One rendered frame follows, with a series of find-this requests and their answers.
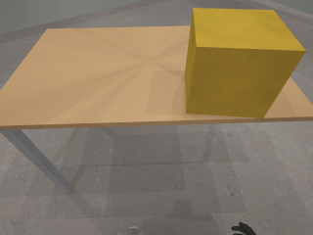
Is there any right robot hand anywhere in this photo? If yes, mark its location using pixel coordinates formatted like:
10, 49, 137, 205
231, 222, 256, 235

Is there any table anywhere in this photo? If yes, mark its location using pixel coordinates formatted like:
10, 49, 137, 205
0, 25, 313, 193

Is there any carton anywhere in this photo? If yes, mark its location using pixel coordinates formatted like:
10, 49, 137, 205
185, 8, 306, 118

